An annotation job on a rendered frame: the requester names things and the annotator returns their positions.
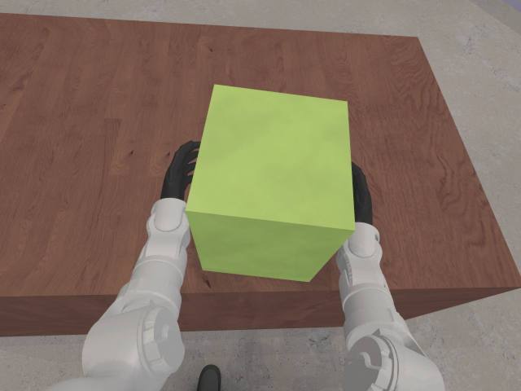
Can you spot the carton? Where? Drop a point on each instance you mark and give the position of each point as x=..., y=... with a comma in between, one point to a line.
x=271, y=195

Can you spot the right robot upper arm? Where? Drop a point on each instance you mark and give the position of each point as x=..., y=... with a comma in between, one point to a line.
x=377, y=363

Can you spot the left robot upper arm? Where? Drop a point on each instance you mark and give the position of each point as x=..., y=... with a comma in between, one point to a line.
x=133, y=351

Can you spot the left robot forearm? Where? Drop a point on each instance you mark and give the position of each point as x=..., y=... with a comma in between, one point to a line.
x=159, y=271

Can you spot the robot left hand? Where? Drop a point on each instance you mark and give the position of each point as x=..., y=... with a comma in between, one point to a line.
x=176, y=179

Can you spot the pedestal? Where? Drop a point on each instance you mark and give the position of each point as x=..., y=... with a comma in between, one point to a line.
x=93, y=110

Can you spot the robot right hand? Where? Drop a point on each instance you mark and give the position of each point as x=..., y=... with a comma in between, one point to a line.
x=361, y=196

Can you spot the right robot forearm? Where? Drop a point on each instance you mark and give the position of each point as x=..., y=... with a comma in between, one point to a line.
x=366, y=300

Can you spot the left robot foot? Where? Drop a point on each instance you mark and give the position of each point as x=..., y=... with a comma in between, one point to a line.
x=210, y=379

